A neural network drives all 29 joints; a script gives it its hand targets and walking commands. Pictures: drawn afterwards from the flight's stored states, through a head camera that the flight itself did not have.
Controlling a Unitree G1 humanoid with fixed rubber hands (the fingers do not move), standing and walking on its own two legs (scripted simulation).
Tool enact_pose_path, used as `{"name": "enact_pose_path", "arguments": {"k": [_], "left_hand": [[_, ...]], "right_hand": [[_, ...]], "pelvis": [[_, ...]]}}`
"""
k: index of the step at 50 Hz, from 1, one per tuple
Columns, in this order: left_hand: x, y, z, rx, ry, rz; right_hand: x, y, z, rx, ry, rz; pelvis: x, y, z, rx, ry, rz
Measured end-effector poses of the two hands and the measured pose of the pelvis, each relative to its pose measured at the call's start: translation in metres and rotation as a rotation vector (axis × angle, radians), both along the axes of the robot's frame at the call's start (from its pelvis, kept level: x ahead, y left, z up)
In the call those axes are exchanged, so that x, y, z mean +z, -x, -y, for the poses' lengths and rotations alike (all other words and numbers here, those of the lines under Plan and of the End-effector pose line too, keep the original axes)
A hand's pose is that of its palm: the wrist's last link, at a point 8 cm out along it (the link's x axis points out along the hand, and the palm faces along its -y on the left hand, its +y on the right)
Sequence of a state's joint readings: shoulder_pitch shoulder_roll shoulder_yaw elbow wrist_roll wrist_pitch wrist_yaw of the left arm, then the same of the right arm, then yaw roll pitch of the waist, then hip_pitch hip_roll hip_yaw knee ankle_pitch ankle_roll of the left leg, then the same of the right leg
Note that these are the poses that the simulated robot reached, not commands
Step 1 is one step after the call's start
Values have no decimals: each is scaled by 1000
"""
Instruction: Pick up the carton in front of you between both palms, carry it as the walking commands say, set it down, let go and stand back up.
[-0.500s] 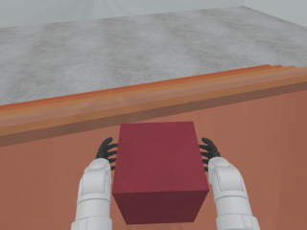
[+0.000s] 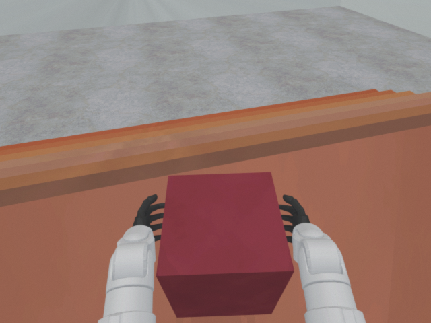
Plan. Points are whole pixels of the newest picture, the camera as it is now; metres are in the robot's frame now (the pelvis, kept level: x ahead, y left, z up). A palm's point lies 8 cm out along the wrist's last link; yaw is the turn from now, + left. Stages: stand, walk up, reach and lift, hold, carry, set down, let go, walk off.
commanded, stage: hold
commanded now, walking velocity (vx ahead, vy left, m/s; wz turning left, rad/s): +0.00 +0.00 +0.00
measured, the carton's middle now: (222, 247) +0.30 +0.00 -0.03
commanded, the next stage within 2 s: carry in 0.60 s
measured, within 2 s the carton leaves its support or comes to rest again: neither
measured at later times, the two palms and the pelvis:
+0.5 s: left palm (144, 234) +0.28 +0.15 +0.05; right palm (302, 233) +0.28 -0.15 +0.04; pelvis -0.01 +0.00 +0.00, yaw +0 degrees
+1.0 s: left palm (128, 193) +0.34 +0.18 +0.10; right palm (283, 186) +0.35 -0.12 +0.10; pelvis +0.07 +0.02 +0.00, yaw +2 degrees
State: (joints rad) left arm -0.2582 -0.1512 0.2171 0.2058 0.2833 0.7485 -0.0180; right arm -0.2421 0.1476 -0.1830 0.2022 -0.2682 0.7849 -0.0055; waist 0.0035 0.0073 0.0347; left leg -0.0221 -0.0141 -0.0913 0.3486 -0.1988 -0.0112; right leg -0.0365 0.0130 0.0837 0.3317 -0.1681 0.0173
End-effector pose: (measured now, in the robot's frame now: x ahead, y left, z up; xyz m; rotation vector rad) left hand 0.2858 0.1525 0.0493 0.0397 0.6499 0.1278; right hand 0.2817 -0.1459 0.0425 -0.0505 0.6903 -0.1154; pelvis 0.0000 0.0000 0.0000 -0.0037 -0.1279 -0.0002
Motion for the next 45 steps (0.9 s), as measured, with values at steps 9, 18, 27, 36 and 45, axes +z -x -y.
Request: {"name": "enact_pose_path", "arguments": {"k": [9,18,27,36,45], "left_hand": [[0,1,0,-8,-1,1],[0,3,1,-3,1,3],[1,4,3,9,8,7],[7,-1,1,21,24,26],[36,-27,-30,76,62,97]], "right_hand": [[0,3,0,-5,2,1],[0,5,2,-7,-5,3],[1,4,3,-6,-13,7],[8,-3,2,-11,-17,26],[40,-40,-30,-2,-44,96]], "pelvis": [[0,0,-2,-2,-1,-4],[0,4,-1,-3,-2,-3],[-1,9,3,0,-3,0],[-3,4,3,26,7,-77],[-6,-34,-18,22,15,-168]]}}
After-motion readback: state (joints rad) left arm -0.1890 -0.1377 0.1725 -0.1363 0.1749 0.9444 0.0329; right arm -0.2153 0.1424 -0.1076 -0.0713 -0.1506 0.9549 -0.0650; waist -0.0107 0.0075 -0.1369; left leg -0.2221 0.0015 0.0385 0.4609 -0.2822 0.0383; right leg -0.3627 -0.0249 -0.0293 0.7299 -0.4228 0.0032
